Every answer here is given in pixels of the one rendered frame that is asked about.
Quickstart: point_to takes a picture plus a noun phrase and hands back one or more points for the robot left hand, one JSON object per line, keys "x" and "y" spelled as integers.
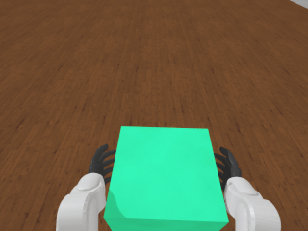
{"x": 97, "y": 162}

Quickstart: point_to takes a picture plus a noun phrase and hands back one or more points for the right robot forearm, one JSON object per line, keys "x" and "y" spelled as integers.
{"x": 248, "y": 208}

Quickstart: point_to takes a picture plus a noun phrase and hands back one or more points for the left robot forearm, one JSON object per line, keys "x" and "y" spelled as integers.
{"x": 79, "y": 210}

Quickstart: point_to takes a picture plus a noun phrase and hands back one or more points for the carton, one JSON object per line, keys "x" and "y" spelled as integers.
{"x": 165, "y": 179}

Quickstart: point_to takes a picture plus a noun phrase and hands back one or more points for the robot right hand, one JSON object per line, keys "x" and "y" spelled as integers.
{"x": 229, "y": 167}

